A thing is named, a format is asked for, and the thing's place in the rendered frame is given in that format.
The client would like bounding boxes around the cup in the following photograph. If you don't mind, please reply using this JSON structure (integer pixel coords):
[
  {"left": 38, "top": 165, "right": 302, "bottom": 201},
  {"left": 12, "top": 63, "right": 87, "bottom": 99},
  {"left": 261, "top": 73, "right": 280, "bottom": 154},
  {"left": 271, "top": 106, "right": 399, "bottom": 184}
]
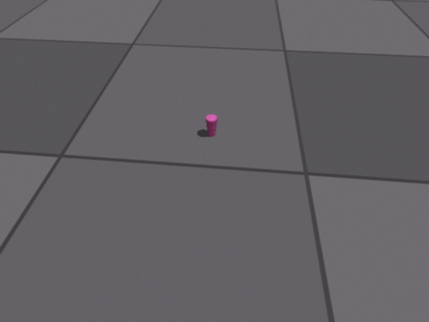
[{"left": 206, "top": 114, "right": 217, "bottom": 137}]

